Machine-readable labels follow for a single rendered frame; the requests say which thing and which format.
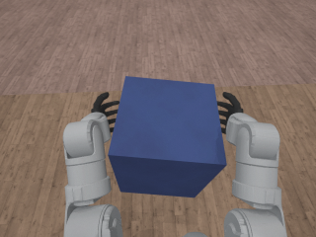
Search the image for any carton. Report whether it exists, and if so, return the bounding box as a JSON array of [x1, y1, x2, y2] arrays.
[[108, 76, 227, 198]]

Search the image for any left robot hand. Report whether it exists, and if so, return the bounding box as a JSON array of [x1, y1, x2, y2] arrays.
[[91, 92, 119, 132]]

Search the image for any right robot hand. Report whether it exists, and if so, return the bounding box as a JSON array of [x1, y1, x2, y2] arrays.
[[217, 92, 244, 134]]

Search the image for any robot left forearm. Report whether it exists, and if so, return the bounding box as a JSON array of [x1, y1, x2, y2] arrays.
[[62, 112, 112, 237]]

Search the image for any left robot upper arm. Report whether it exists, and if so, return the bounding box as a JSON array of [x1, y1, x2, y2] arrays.
[[64, 203, 123, 237]]

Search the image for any right robot upper arm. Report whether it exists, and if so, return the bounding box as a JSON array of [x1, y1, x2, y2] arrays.
[[223, 208, 286, 237]]

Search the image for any robot right forearm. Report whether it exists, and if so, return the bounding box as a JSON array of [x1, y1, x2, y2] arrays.
[[225, 113, 287, 237]]

